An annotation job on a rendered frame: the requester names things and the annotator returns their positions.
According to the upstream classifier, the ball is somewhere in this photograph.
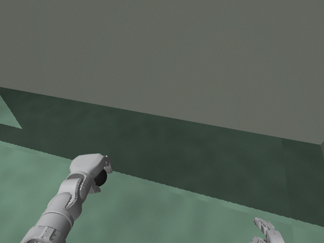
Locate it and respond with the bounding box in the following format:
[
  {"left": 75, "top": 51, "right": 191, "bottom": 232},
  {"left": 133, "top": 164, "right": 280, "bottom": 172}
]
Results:
[{"left": 94, "top": 169, "right": 107, "bottom": 186}]

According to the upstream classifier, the right robot hand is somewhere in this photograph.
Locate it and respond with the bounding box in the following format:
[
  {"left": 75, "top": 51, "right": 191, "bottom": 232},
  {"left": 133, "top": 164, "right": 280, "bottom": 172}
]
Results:
[{"left": 249, "top": 217, "right": 286, "bottom": 243}]

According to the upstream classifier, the left robot hand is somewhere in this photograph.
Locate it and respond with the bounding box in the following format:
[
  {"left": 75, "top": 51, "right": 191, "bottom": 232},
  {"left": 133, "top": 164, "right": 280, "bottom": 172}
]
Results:
[{"left": 69, "top": 153, "right": 113, "bottom": 194}]

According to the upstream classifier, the left robot arm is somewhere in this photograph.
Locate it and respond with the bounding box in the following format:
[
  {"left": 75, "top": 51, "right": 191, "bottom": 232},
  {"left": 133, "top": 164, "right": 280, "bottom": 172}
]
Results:
[{"left": 20, "top": 171, "right": 93, "bottom": 243}]

